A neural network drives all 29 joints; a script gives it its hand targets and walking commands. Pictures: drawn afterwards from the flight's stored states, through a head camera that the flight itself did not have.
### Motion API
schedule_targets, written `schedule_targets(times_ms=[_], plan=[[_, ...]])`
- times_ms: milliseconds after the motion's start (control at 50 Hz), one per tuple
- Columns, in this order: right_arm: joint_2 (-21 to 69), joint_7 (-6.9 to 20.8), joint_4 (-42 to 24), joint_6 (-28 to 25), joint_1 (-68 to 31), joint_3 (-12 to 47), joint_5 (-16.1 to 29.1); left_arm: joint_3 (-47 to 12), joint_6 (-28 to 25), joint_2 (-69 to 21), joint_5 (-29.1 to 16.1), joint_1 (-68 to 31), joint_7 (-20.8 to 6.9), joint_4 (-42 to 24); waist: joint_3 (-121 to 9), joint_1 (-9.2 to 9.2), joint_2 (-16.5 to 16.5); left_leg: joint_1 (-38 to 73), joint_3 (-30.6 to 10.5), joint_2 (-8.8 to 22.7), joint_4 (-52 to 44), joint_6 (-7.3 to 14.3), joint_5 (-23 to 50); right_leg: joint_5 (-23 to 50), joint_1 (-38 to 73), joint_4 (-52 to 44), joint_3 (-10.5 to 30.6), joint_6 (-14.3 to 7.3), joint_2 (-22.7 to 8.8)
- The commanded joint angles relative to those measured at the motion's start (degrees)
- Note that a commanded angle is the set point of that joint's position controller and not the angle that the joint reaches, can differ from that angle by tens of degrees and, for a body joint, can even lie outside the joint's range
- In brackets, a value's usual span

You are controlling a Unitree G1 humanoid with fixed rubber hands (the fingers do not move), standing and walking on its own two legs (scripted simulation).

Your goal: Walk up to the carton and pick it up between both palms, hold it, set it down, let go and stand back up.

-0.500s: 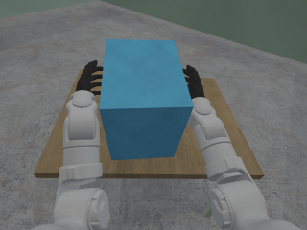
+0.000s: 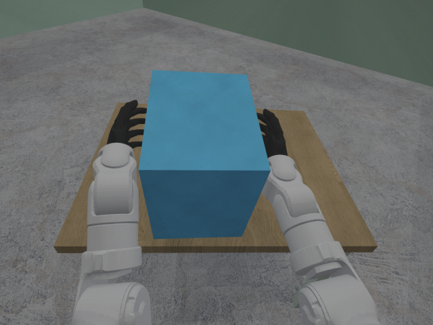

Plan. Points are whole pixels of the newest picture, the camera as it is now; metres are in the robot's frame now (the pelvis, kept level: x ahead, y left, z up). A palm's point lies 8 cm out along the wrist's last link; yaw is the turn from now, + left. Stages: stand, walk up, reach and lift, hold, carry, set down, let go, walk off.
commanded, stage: hold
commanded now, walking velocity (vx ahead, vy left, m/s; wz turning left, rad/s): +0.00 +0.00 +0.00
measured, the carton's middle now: (199, 157) +0.38 +0.01 +0.14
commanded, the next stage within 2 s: none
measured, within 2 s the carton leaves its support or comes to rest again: neither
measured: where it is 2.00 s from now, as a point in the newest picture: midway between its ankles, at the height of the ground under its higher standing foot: outside the picture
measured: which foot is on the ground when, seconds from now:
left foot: down 0.00-1.00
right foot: down 0.00-1.00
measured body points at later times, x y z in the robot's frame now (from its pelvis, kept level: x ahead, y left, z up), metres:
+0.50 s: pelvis +0.02 +0.00 +0.00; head -0.01 +0.02 +0.45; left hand +0.40 +0.14 +0.17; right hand +0.39 -0.13 +0.15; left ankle +0.04 +0.13 -0.75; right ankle +0.01 -0.13 -0.75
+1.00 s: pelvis +0.01 +0.00 +0.00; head -0.03 +0.03 +0.45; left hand +0.39 +0.14 +0.20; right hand +0.39 -0.13 +0.20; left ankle +0.04 +0.13 -0.75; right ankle +0.01 -0.13 -0.75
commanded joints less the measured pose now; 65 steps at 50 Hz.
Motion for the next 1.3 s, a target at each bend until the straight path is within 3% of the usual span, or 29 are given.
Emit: schedule_targets(times_ms=[0,80,200,320,420,500,640,720,800,860,940,1040,1140,1220,1280], plan=[[30.0,8.8,-5.7,-3.7,-44.7,9.0,-1.2,-17.3,-3.3,-27.9,-4.7,-38.8,-8.7,6.5,-9.6,1.34,1.3,2.8,5.8,-3.8,-5.9,2.4,-6.0,-10.3,-2.7,-2.5,-6.2,0.6,2.4],[28.9,9.8,-2.0,-4.2,-43.2,6.0,-2.2,-15.9,-3.1,-28.5,-3.6,-38.1,-9.2,8.2,-10.2,1.03,3.2,1.8,5.7,-3.7,-6.5,2.1,-5.5,-8.7,-1.1,-1.7,-6.6,0.3,2.7],[27.9,9.0,-2.0,-4.6,-38.4,8.2,0.4,-16.3,-2.3,-28.4,-2.9,-33.0,-10.0,4.7,-14.1,0.48,4.7,7.0,5.8,-4.1,-3.3,0.4,9.8,3.7,3.1,-1.8,-6.3,0.8,2.8],[29.7,6.0,-13.8,-6.0,-37.3,17.5,5.2,-23.0,-3.3,-30.2,-6.4,-30.2,-9.7,-5.3,-23.5,-0.65,4.9,14.8,4.3,-4.5,2.4,-1.1,26.6,22.1,7.8,0.6,-6.6,3.0,3.5],[32.3,4.3,-24.2,-6.7,-39.4,23.5,8.2,-30.1,-5.2,-32.3,-10.6,-31.5,-8.0,-12.6,-29.7,-1.57,5.7,17.4,2.6,-4.5,5.4,-2.3,32.2,28.6,7.4,2.3,-6.8,3.7,4.4],[32.0,4.0,-25.7,-6.0,-39.4,23.4,7.3,-32.0,-5.9,-32.2,-11.6,-32.2,-6.6,-12.3,-26.7,-1.57,5.1,16.6,2.2,-4.4,5.0,-1.9,27.9,22.9,3.9,0.9,-6.9,3.3,4.5],[31.3,6.1,-13.8,-3.8,-41.4,16.2,2.3,-23.0,-4.3,-28.9,-7.9,-34.4,-7.6,0.3,-13.1,0.51,-0.1,7.7,4.6,-4.1,-2.4,1.3,4.7,1.0,-1.2,-2.4,-6.1,2.3,2.9],[30.8,8.0,-9.0,-4.2,-45.0,11.5,-0.2,-19.1,-3.9,-28.3,-5.9,-38.0,-8.2,4.8,-11.2,1.31,0.6,4.3,5.7,-4.0,-4.8,2.2,-3.0,-7.7,-2.9,-2.7,-6.3,1.1,2.5],[29.0,9.4,-3.1,-4.3,-43.9,6.8,-2.2,-16.4,-3.2,-28.1,-3.9,-38.7,-9.0,8.1,-9.5,1.03,2.6,1.9,5.8,-3.7,-6.6,2.4,-7.0,-10.2,-1.9,-2.0,-6.6,0.3,2.6],[28.4,9.9,-0.7,-4.6,-41.9,5.6,-2.3,-15.5,-2.9,-28.5,-2.9,-37.1,-9.4,8.2,-10.1,1.15,4.0,2.0,5.8,-3.8,-6.6,1.7,-3.8,-7.1,0.2,-1.5,-6.7,0.3,2.8],[27.6,9.4,-1.3,-4.8,-38.9,7.3,-0.4,-15.9,-2.2,-28.3,-2.6,-33.3,-10.0,5.9,-12.7,0.59,4.8,6.1,6.0,-4.0,-4.1,0.6,7.4,1.5,2.6,-1.9,-6.4,0.6,2.7],[29.1,6.7,-10.7,-5.9,-36.9,15.0,4.0,-20.6,-2.8,-29.0,-5.1,-30.4,-10.1,-2.7,-21.4,-0.17,4.6,13.0,5.2,-4.7,1.1,-0.5,23.3,18.6,7.8,-0.1,-6.3,2.6,3.2],[31.3,4.7,-20.7,-6.7,-38.5,21.7,7.2,-27.6,-4.4,-31.2,-9.0,-30.8,-8.8,-10.5,-27.3,-1.48,5.3,16.6,3.2,-4.5,4.4,-1.9,30.6,27.7,7.7,1.9,-6.9,3.8,4.1],[32.2,3.9,-25.9,-6.7,-40.0,23.6,7.8,-31.6,-5.7,-32.0,-11.6,-32.0,-7.2,-12.7,-28.5,-1.83,5.3,17.0,2.2,-4.5,5.3,-2.1,29.8,26.9,5.8,1.7,-6.9,3.7,4.4],[32.0,4.3,-24.5,-5.8,-39.2,22.7,6.5,-31.3,-5.7,-31.7,-11.5,-32.1,-6.6,-10.9,-24.6,-1.48,4.0,15.3,2.6,-4.4,4.0,-1.3,24.4,19.9,3.0,0.4,-6.7,3.2,4.3]])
